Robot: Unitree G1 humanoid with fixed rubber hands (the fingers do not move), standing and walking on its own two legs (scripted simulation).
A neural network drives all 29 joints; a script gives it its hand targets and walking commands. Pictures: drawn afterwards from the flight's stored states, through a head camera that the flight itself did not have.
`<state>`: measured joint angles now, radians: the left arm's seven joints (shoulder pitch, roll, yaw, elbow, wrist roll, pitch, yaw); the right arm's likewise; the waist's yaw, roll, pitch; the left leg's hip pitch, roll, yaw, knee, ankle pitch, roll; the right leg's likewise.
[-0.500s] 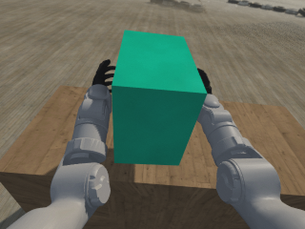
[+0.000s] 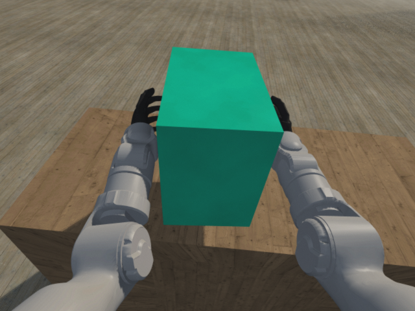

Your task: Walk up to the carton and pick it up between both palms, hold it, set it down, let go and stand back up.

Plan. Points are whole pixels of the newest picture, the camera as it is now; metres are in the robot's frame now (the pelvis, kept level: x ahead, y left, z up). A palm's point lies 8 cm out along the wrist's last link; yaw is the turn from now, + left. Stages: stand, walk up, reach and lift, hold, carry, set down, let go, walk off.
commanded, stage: set down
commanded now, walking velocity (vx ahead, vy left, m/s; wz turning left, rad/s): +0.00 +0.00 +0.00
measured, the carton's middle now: (210, 134) +0.46 +0.04 +0.14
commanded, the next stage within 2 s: none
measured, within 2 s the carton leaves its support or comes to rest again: rests again in 1.36 s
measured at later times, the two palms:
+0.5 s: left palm (145, 143) +0.41 +0.17 +0.13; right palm (273, 148) +0.44 -0.10 +0.13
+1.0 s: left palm (146, 152) +0.41 +0.17 +0.11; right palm (272, 156) +0.44 -0.10 +0.11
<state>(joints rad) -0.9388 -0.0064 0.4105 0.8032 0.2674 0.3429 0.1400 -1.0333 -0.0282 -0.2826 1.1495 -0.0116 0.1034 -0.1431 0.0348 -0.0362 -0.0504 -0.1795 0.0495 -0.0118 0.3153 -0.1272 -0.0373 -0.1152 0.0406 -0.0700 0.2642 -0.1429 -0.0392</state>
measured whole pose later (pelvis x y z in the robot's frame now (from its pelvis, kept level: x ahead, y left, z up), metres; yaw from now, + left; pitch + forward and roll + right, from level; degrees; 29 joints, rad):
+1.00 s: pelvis +0.01 -0.01 +0.00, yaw -2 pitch +4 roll +0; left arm -0.84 -0.09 0.52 0.80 0.36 0.19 0.12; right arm -0.94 0.03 -0.47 1.11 -0.27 -0.01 -0.07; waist 0.10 -0.03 -0.05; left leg -0.24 0.06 0.01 0.28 -0.11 -0.04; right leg -0.21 0.04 -0.05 0.28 -0.14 -0.05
